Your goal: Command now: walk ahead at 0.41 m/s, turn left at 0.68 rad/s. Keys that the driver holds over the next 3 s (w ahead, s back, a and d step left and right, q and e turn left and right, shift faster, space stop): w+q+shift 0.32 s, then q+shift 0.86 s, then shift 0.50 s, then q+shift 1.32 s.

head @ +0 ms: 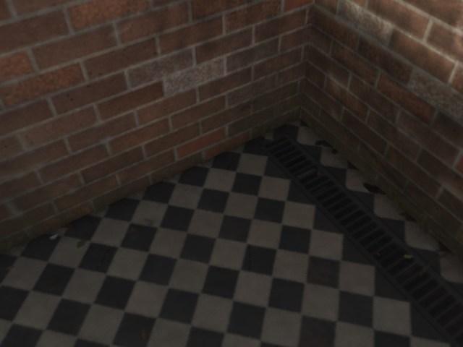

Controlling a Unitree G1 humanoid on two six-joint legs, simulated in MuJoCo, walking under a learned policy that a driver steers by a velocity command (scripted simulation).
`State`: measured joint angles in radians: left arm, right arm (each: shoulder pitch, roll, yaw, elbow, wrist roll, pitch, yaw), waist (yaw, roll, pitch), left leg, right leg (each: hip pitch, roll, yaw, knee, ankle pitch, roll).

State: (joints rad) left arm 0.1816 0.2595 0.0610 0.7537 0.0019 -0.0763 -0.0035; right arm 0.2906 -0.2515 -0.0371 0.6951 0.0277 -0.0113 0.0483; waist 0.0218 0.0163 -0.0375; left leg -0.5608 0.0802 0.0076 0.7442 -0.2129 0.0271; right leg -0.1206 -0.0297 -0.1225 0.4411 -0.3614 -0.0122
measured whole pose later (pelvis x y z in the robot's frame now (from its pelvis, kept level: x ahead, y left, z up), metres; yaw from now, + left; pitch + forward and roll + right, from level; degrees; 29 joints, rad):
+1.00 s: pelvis +0.47 +0.20 -0.01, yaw +55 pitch +2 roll -2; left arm 0.07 0.32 0.07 0.72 0.01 -0.03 0.02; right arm 0.11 -0.34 -0.09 0.55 -0.01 0.00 0.02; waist 0.01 -0.02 0.10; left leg -0.48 -0.02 -0.01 0.64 -0.20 0.06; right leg -0.39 -0.06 -0.03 1.06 -0.50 0.07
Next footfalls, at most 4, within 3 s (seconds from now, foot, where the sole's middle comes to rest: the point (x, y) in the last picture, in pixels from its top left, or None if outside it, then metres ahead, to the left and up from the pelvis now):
0.10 left None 0.13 0.16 -0.77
0.48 right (232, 332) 0.56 0.06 -0.77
0.92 left None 0.47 0.35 -0.77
1.28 right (159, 300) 0.66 0.28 -0.77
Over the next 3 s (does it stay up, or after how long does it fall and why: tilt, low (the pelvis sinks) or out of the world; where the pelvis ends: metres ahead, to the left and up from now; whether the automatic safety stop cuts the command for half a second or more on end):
stays up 0.50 0.29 0.00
